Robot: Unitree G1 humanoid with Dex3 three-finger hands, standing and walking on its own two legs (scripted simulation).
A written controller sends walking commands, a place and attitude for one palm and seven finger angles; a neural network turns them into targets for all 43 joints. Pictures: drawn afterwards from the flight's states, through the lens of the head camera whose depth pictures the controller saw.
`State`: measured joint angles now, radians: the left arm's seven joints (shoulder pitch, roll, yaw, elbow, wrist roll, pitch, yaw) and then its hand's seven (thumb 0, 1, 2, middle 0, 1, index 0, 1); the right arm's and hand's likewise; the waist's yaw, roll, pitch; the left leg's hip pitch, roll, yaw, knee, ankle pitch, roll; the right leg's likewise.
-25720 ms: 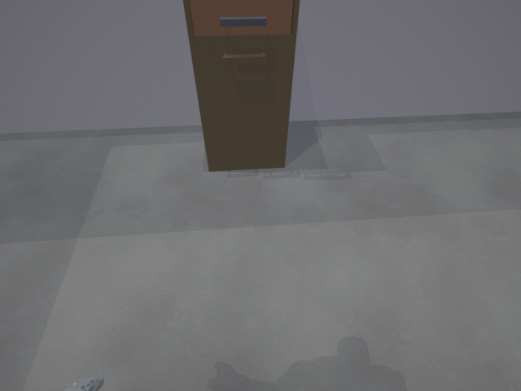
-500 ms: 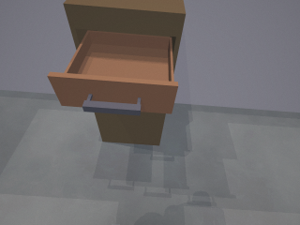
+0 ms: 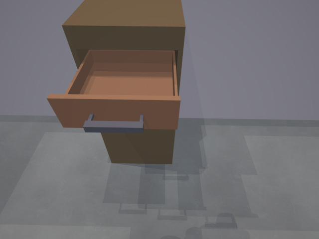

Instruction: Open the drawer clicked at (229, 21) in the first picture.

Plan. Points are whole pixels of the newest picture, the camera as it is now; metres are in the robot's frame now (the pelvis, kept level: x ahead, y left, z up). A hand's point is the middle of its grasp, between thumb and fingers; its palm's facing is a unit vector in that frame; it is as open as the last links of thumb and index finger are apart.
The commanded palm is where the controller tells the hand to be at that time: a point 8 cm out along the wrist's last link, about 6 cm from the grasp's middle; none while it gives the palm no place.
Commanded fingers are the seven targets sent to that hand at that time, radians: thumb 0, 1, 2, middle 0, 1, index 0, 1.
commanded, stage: let the arm hang, fingers relaxed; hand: left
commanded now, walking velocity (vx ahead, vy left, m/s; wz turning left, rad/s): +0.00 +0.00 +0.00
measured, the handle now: (115, 121) +0.43 +0.16 +0.04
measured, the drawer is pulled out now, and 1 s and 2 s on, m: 0.28 0.28 0.28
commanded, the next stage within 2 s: look to check the result in 0.20 s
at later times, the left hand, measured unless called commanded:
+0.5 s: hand out of the picture -0.01 +0.17 -0.18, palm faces +0.05 -0.98 -0.19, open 7.3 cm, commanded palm none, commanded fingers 0.00 0.90 0.90 -0.20 -0.30 -0.20 -0.30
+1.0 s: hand out of the picture +0.01 +0.17 -0.17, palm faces +0.05 -0.98 -0.20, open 7.3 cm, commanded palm none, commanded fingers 0.00 0.90 0.90 -0.20 -0.30 -0.20 -0.30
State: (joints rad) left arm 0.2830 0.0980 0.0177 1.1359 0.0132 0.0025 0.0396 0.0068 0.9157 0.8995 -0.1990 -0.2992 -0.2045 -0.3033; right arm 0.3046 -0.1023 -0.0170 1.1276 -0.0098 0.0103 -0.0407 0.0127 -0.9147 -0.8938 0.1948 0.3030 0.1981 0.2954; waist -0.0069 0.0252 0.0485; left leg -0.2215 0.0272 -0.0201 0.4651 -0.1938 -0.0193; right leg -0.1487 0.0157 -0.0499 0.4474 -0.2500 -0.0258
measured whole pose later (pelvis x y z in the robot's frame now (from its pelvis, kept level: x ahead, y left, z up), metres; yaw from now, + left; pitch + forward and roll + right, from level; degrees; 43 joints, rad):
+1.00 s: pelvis +0.01 +0.00 +0.00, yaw +0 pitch -3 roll +0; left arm 0.25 0.14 0.03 1.15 0.01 0.00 0.03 0.00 0.91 0.90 -0.20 -0.30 -0.20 -0.30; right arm 0.27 -0.13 -0.02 1.13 -0.01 0.01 -0.04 0.01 -0.91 -0.89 0.19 0.30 0.20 0.30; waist -0.01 0.02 0.08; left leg -0.19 0.03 -0.02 0.42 -0.19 -0.02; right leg -0.12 0.02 -0.05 0.41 -0.24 -0.02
